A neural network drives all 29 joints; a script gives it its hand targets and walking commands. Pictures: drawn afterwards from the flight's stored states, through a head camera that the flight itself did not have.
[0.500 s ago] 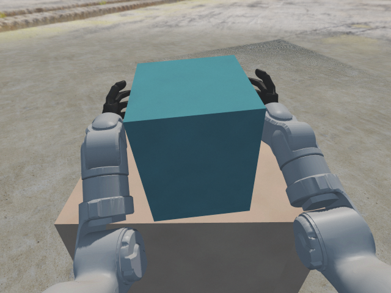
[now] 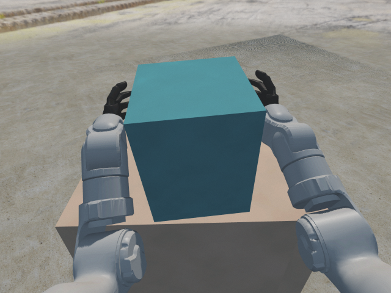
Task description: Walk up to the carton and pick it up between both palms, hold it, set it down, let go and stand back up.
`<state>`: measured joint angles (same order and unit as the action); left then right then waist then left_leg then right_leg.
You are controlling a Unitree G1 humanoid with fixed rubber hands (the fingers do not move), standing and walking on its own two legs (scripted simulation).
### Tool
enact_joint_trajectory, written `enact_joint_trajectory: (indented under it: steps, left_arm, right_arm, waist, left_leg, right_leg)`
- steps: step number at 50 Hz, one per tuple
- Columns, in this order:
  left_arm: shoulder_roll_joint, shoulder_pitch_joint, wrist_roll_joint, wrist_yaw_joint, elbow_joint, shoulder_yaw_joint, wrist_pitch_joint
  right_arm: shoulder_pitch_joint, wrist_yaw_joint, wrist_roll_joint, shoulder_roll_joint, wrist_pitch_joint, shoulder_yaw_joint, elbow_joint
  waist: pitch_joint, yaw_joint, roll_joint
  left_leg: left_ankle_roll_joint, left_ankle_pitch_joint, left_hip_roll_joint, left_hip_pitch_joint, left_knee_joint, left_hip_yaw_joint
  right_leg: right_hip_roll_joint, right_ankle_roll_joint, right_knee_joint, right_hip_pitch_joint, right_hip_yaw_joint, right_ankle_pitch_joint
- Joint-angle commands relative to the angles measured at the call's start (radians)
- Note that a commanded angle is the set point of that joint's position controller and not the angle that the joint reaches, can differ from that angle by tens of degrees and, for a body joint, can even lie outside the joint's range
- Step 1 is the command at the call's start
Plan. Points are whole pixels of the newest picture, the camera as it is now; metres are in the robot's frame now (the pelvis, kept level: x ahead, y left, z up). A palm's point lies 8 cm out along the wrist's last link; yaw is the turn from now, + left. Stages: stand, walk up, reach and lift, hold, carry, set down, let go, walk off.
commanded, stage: hold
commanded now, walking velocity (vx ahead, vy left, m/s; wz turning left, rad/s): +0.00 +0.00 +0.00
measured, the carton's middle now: (194, 139) +0.37 +0.00 +0.21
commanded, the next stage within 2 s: none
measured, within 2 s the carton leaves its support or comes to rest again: neither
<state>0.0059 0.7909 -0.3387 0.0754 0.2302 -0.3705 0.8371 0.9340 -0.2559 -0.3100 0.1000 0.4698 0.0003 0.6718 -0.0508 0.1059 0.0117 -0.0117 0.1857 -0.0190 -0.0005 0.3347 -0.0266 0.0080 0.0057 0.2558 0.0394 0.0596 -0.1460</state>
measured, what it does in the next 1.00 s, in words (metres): stands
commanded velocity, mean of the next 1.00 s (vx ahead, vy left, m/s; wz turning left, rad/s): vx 0.00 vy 0.00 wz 0.00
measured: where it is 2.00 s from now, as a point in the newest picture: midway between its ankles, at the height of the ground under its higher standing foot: outside the picture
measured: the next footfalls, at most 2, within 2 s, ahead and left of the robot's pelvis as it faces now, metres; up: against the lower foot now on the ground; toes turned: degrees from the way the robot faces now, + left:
none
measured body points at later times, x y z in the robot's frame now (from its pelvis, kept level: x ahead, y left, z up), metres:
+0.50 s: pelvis -0.01 +0.00 +0.00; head -0.09 +0.02 +0.44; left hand +0.37 +0.15 +0.26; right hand +0.37 -0.15 +0.28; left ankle +0.01 +0.12 -0.75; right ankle +0.01 -0.11 -0.75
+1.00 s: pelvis +0.00 +0.00 +0.00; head -0.09 +0.02 +0.44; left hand +0.37 +0.15 +0.26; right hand +0.38 -0.14 +0.28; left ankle +0.01 +0.12 -0.75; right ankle +0.01 -0.11 -0.75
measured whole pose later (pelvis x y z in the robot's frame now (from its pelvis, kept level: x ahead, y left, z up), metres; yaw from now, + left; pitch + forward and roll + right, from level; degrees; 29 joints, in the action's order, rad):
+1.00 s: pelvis +0.00 +0.00 +0.00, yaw +1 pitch -8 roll -1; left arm 0.01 0.80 -0.33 0.07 0.23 -0.37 0.84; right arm 0.94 -0.26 -0.30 0.09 0.48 -0.02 0.66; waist -0.07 0.11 0.04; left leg -0.01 0.17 -0.02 0.02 0.33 -0.04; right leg 0.01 0.01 0.26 0.02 0.05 -0.15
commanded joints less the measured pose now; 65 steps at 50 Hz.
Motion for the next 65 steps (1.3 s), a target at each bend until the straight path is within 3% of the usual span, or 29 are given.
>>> enact_joint_trajectory:
  steps: [1,3,6,8,11,14,17,18,20,22,24,25,27,30,31,34,35,41,46,56,65]
  left_arm:
    - [-0.571,0.691,0.189,0.116,-0.084,0.472,-0.075]
    - [-0.572,0.692,0.173,0.114,-0.077,0.475,-0.071]
    - [-0.549,0.668,0.15,0.117,-0.026,0.426,-0.063]
    - [-0.549,0.67,0.155,0.123,-0.026,0.414,-0.062]
    - [-0.552,0.688,0.167,0.117,-0.065,0.441,-0.072]
    - [-0.561,0.674,0.167,0.117,-0.058,0.449,-0.066]
    - [-0.554,0.685,0.149,0.129,-0.054,0.431,-0.062]
    - [-0.561,0.686,0.142,0.128,-0.063,0.431,-0.063]
    - [-0.567,0.677,0.15,0.129,-0.026,0.42,-0.065]
    - [-0.585,0.71,0.177,0.118,-0.076,0.458,-0.075]
    - [-0.577,0.734,0.173,0.106,-0.105,0.464,-0.08]
    - [-0.566,0.724,0.17,0.104,-0.076,0.467,-0.076]
    - [-0.555,0.694,0.156,0.106,-0.028,0.43,-0.077]
    - [-0.545,0.653,0.132,0.124,0.039,0.389,-0.062]
    - [-0.545,0.662,0.136,0.128,0.034,0.383,-0.063]
    - [-0.552,0.699,0.141,0.128,0.019,0.385,-0.072]
    - [-0.54,0.728,0.158,0.121,-0.026,0.372,-0.09]
    - [-0.551,0.711,0.159,0.114,-0.012,0.406,-0.084]
    - [-0.555,0.691,0.162,0.119,-0.052,0.431,-0.072]
    - [-0.551,0.642,0.156,0.131,-0.134,0.453,-0.048]
    - [-0.554,0.638,0.155,0.132,-0.147,0.46,-0.039]
  right_arm:
    - [0.687,0.076,-0.133,-0.662,-0.012,0.313,-0.309]
    - [0.681,0.076,-0.108,-0.65,-0.008,0.292,-0.295]
    - [0.623,0.085,-0.095,-0.649,0.009,0.27,-0.199]
    - [0.646,0.09,-0.092,-0.647,0.004,0.274,-0.22]
    - [0.668,0.087,-0.114,-0.655,-0.009,0.291,-0.26]
    - [0.636,0.081,-0.118,-0.647,0.004,0.278,-0.233]
    - [0.648,0.083,-0.115,-0.641,0.001,0.274,-0.222]
    - [0.648,0.086,-0.101,-0.642,0.001,0.258,-0.214]
    - [0.675,0.09,-0.092,-0.643,-0.007,0.258,-0.236]
    - [0.714,0.091,-0.107,-0.644,-0.025,0.275,-0.299]
    - [0.69,0.092,-0.105,-0.65,-0.02,0.265,-0.255]
    - [0.684,0.091,-0.1,-0.639,-0.018,0.268,-0.237]
    - [0.655,0.096,-0.092,-0.652,-0.011,0.265,-0.203]
    - [0.658,0.096,-0.068,-0.636,-0.004,0.245,-0.175]
    - [0.674,0.095,-0.08,-0.651,-0.006,0.254,-0.192]
    - [0.702,0.094,-0.08,-0.657,-0.008,0.238,-0.185]
    - [0.694,0.094,-0.102,-0.685,-0.006,0.279,-0.233]
    - [0.668,0.087,-0.093,-0.671,0.001,0.258,-0.213]
    - [0.649,0.08,-0.107,-0.655,0.009,0.269,-0.236]
    - [0.609,0.075,-0.132,-0.636,0.029,0.308,-0.296]
    - [0.603,0.079,-0.126,-0.637,0.037,0.311,-0.306]
  waist:
    - [-0.298,0.009,-0.039]
    - [-0.277,0.025,-0.052]
    - [-0.206,0.005,-0.036]
    - [-0.227,-0.006,-0.017]
    - [-0.291,0.0,-0.028]
    - [-0.239,0.019,-0.043]
    - [-0.241,0.002,-0.052]
    - [-0.217,0.012,-0.061]
    - [-0.242,0.003,-0.043]
    - [-0.311,0.01,-0.062]
    - [-0.287,0.016,-0.068]
    - [-0.275,0.025,-0.054]
    - [-0.234,-0.009,-0.023]
    - [-0.181,-0.005,-0.02]
    - [-0.205,-0.021,-0.01]
    - [-0.212,-0.013,-0.019]
    - [-0.298,-0.025,0.038]
    - [-0.247,-0.002,-0.018]
    - [-0.259,0.013,-0.04]
    - [-0.258,0.012,-0.042]
    - [-0.243,0.007,-0.034]
  left_leg:
    - [-0.048,-0.295,0.068,0.021,-0.01,0.044]
    - [-0.05,-0.23,0.067,0.027,-0.026,0.042]
    - [-0.035,-0.157,0.063,0.06,-0.055,0.047]
    - [-0.025,-0.129,0.062,0.085,-0.071,0.049]
    - [-0.038,-0.232,0.066,0.036,-0.04,0.043]
    - [-0.038,-0.226,0.065,0.042,-0.037,0.041]
    - [-0.037,-0.195,0.063,0.057,-0.05,0.045]
    - [-0.047,-0.182,0.058,0.069,-0.056,0.042]
    - [-0.044,-0.173,0.06,0.057,-0.053,0.043]
    - [-0.05,-0.227,0.059,0.029,-0.035,0.037]
    - [-0.057,-0.239,0.057,0.029,-0.027,0.038]
    - [-0.053,-0.222,0.06,0.018,-0.03,0.04]
    - [-0.034,-0.177,0.056,0.064,-0.055,0.037]
    - [-0.02,-0.087,0.052,0.1,-0.085,0.046]
    - [-0.018,-0.1,0.057,0.098,-0.081,0.054]
    - [-0.02,-0.115,0.054,0.115,-0.082,0.04]
    - [0.003,-0.1,0.076,0.068,-0.066,0.054]
    - [-0.007,-0.088,0.066,0.074,-0.071,0.052]
    - [-0.024,-0.146,0.065,0.054,-0.056,0.048]
    - [-0.042,-0.253,0.062,0.017,-0.038,0.043]
    - [-0.038,-0.239,0.059,0.016,-0.044,0.047]
  right_leg:
    - [0.071,-0.051,0.014,0.133,-0.008,0.244]
    - [0.068,-0.053,0.004,0.122,-0.006,0.188]
    - [0.063,-0.053,-0.008,0.1,-0.008,0.136]
    - [0.057,-0.056,-0.008,0.133,-0.017,0.124]
    - [0.065,-0.055,0.007,0.147,-0.011,0.211]
    - [0.058,-0.053,0.0,0.128,-0.014,0.195]
    - [0.065,-0.051,-0.001,0.135,-0.008,0.157]
    - [0.061,-0.043,0.002,0.134,-0.01,0.142]
    - [0.067,-0.044,0.0,0.133,-0.001,0.142]
    - [0.071,-0.046,0.018,0.136,0.003,0.182]
    - [0.073,-0.038,0.009,0.117,-0.005,0.167]
    - [0.069,-0.05,0.002,0.106,0.002,0.152]
    - [0.065,-0.05,-0.001,0.106,-0.006,0.133]
    - [0.058,-0.053,-0.006,0.131,-0.013,0.079]
    - [0.056,-0.054,-0.009,0.132,-0.016,0.091]
    - [0.063,-0.05,0.0,0.142,-0.013,0.107]
    - [0.06,-0.057,-0.007,0.123,-0.006,0.099]
    - [0.054,-0.048,-0.01,0.079,-0.013,0.075]
    - [0.055,-0.05,0.001,0.101,-0.011,0.133]
    - [0.065,-0.051,0.014,0.129,-0.006,0.217]
    - [0.067,-0.048,0.01,0.118,-0.01,0.204]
